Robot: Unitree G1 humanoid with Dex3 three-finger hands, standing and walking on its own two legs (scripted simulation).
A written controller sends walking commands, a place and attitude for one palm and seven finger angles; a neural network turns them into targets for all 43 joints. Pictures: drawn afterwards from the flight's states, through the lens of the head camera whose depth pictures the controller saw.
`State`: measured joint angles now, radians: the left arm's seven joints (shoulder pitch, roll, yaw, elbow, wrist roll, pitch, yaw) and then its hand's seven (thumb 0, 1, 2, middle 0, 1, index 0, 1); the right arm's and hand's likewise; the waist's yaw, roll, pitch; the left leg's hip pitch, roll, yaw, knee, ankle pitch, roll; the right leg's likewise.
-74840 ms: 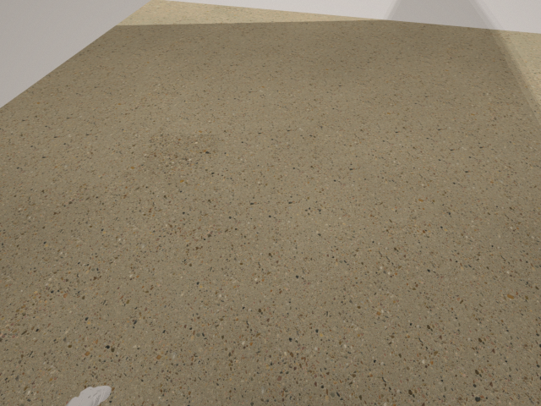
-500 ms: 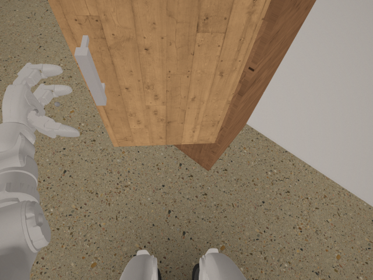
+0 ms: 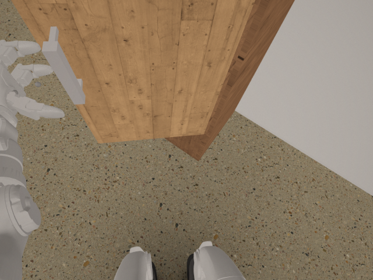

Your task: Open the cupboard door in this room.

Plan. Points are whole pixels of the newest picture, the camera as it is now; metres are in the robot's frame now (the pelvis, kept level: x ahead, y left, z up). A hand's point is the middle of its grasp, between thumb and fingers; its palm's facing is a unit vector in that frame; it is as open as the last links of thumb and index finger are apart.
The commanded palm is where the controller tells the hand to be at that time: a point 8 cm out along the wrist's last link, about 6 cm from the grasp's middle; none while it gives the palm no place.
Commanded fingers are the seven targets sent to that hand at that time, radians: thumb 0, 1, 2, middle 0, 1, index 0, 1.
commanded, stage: move the hooked fingers beside the handle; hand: left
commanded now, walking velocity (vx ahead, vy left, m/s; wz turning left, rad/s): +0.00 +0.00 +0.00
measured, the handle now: (68, 69) +0.54 +0.21 +0.06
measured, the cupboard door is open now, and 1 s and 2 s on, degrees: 43 43 43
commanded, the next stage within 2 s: slide the fingers in behind the handle in 0.60 s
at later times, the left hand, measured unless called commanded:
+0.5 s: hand (37, 91) +0.48 +0.26 +0.06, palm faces +0.06 -1.00 -0.01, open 14.0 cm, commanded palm +0.46 +0.30 +0.06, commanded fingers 0.00 -0.50 0.30 -0.30 -1.20 -0.30 -1.20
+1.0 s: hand (45, 89) +0.49 +0.25 +0.06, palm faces +0.05 -1.00 +0.02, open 14.0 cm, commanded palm +0.47 +0.28 +0.06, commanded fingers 0.00 -0.50 0.30 -0.30 -1.20 -0.30 -1.20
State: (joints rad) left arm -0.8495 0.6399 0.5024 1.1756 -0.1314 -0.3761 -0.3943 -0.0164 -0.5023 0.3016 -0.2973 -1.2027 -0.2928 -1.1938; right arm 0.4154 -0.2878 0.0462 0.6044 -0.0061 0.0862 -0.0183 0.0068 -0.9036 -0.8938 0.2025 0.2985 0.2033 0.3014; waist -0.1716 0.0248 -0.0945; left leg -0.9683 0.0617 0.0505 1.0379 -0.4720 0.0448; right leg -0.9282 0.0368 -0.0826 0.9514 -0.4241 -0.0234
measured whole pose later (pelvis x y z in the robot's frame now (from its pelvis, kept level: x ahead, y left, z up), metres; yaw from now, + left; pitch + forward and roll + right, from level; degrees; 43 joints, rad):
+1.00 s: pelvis +0.00 +0.00 +0.00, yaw +1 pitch +23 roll -4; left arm -0.86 0.59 0.46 1.18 -0.13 -0.39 -0.36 -0.02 -0.50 0.30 -0.30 -1.20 -0.30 -1.20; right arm 0.39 -0.29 0.05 0.62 -0.01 0.08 -0.02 0.01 -0.90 -0.89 0.20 0.30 0.20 0.30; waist -0.17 0.02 -0.10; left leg -0.99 0.05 0.03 1.07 -0.48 0.05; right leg -0.94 0.03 -0.10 0.97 -0.43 -0.02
